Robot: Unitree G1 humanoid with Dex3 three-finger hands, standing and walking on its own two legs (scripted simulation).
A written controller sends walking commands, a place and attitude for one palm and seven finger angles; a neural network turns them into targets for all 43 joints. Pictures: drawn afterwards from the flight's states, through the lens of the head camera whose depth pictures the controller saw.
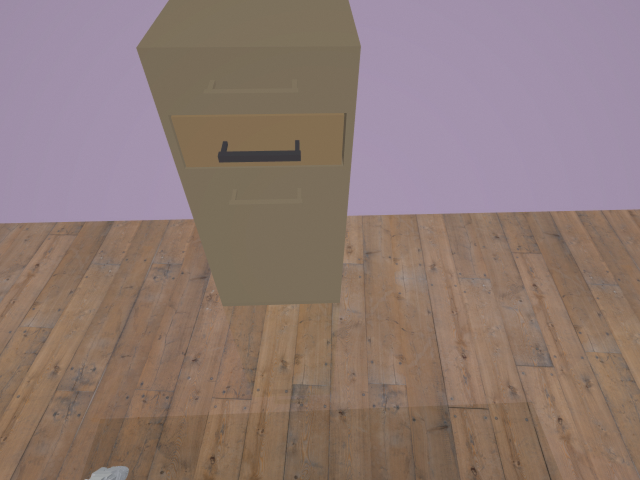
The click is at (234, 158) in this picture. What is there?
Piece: drawer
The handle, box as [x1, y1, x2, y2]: [218, 140, 300, 162]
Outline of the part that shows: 300,150 298,148 298,140 295,140 295,149 290,151 227,152 227,142 223,141 221,151 218,153 219,162 300,160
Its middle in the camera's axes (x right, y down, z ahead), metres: -0.14 -0.20 +0.90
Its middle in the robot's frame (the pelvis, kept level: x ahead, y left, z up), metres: +0.80 +0.18 -0.06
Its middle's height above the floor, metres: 0.71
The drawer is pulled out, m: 0.00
